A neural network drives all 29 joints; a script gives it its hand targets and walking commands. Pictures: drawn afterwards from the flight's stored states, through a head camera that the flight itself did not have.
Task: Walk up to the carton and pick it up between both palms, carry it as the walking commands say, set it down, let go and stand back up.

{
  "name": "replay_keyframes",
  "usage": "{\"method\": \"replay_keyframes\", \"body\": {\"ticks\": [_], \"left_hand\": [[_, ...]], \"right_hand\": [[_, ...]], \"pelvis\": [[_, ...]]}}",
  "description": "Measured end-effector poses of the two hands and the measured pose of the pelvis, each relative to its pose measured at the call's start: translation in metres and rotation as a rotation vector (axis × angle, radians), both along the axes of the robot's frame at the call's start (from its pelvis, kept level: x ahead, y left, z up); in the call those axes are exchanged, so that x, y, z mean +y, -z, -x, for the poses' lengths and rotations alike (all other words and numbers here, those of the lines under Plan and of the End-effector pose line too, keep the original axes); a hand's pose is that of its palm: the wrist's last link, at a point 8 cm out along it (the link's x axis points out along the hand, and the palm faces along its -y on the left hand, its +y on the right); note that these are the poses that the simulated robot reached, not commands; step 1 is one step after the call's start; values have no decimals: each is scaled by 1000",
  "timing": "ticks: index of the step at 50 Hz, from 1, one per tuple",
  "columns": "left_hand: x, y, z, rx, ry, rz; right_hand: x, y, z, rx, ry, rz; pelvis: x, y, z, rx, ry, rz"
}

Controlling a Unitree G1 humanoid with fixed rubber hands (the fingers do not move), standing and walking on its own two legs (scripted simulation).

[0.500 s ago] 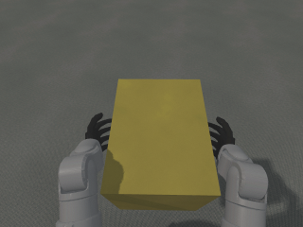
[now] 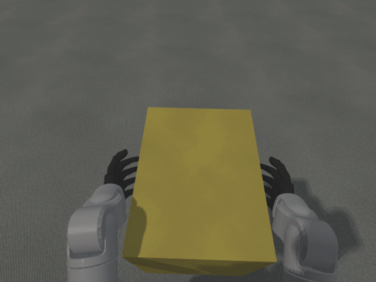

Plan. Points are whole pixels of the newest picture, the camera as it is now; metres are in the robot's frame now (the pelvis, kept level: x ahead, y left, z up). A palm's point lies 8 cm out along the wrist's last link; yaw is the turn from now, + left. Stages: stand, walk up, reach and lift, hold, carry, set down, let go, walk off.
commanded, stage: carry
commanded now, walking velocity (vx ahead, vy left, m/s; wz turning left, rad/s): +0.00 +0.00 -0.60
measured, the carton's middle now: (196, 194) +0.31 +0.00 +0.03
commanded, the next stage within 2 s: none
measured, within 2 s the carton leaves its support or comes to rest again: neither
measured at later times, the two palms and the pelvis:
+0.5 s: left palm (172, 204) +0.24 +0.05 +0.11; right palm (370, 253) +0.17 -0.25 +0.11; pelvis -0.07 -0.04 +0.02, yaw -14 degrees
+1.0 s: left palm (260, 267) +0.16 -0.09 +0.08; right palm out of the picture -0.02 -0.34 +0.08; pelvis -0.14 -0.08 +0.00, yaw -32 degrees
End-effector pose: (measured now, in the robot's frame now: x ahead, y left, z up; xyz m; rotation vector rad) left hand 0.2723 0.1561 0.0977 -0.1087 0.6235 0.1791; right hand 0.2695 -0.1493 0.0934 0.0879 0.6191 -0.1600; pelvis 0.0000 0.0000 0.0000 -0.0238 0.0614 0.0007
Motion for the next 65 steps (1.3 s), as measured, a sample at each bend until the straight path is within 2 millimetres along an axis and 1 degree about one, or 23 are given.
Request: {"method": "replay_keyframes", "body": {"ticks": [3, 5, 8, 12, 17, 23, 26, 30, 34, 37, 40, 44, 47, 49, 51, 54, 57, 61, 65], "left_hand": [[-39, 9, -4, 39, 73, -27], [-58, 11, -5, 60, 113, -36], [-80, 7, -2, 54, 158, -43], [-99, -2, 3, 24, 187, -39], [-108, -11, 11, 1, 193, -20], [-109, -14, 26, 5, 206, 5], [-108, -12, 35, 6, 228, 16], [-110, -5, 47, 18, 270, 37], [-121, -8, 51, 30, 317, 42], [-136, -10, 52, 28, 362, 41], [-157, -10, 57, 20, 416, 37], [-197, -5, 71, 15, 496, 36], [-228, 4, 93, 8, 561, 7], [-244, 11, 109, 23, 610, -30], [-253, 17, 125, 58, 646, -56], [-256, 18, 147, 82, 675, -73], [-249, 12, 165, 69, 675, -73], [-230, 0, 184, 35, 644, -56], [-203, -7, 200, 9, 604, -26]], "right_hand": [[-37, 14, 17, 39, 75, -30], [-56, 17, 28, 60, 122, -46], [-76, 15, 44, 57, 166, -46], [-94, 4, 57, 27, 199, -44], [-102, -10, 67, 3, 210, -33], [-103, -20, 87, 7, 222, -6], [-101, -22, 102, 8, 240, 12], [-99, -20, 127, 20, 279, 37], [-105, -23, 147, 28, 339, 23], [-115, -25, 162, 27, 383, 27], [-130, -24, 182, 21, 432, 30], [-159, -16, 217, 17, 502, 33], [-181, -2, 253, 17, 547, 27], [-191, 10, 278, 33, 593, -6], [-194, 17, 303, 68, 630, -32], [-192, 19, 332, 91, 662, -53], [-185, 14, 350, 78, 666, -56], [-172, 0, 361, 44, 636, -38], [-152, -13, 367, 20, 593, -3]], "pelvis": [[-16, 3, 9, -10, 35, -18], [-23, 1, 16, -9, 58, -28], [-33, -3, 23, -10, 95, -36], [-42, -6, 33, -14, 139, -41], [-48, -10, 44, -6, 181, -47], [-46, -15, 60, 10, 230, -56], [-41, -16, 69, 17, 260, -56], [-32, -14, 83, -3, 294, -40], [-26, -17, 95, -18, 351, 2], [-27, -19, 101, -14, 401, 26], [-32, -18, 108, -8, 457, 41], [-49, -12, 118, 2, 517, 33], [-69, -1, 126, 4, 534, 5], [-74, 2, 134, 2, 554, 4], [-76, 0, 143, -7, 567, -8], [-76, -4, 157, -19, 585, -19], [-73, -7, 169, -24, 598, -23], [-64, -10, 185, -23, 601, -31], [-49, -11, 202, -16, 595, -41]]}}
